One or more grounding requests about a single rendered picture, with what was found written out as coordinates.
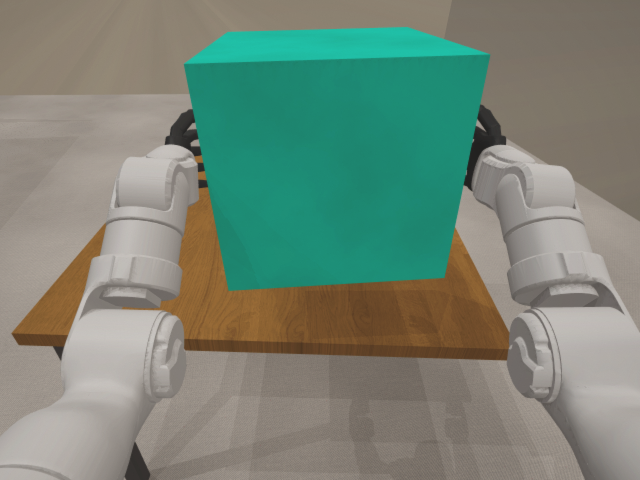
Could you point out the robot left forearm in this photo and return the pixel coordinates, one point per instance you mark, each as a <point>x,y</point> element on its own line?
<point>138,262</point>

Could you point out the robot right upper arm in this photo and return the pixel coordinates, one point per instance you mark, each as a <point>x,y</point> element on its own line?
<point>583,365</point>

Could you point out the robot right forearm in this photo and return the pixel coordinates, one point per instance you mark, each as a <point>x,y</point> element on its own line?
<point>552,263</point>

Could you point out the robot left upper arm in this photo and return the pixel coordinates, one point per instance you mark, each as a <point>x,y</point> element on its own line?
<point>119,363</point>

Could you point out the robot right hand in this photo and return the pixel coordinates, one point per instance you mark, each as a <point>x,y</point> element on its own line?
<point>483,139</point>

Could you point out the carton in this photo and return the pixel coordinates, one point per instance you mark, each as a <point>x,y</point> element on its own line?
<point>335,156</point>

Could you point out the robot left hand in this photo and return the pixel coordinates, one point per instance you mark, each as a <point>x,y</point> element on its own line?
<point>179,135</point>

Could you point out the table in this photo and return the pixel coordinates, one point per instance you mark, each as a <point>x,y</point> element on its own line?
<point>450,318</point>

